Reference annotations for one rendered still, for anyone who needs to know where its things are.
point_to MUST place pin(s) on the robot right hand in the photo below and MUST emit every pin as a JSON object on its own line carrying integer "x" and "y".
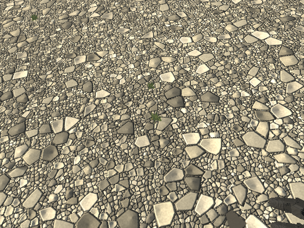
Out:
{"x": 292, "y": 206}

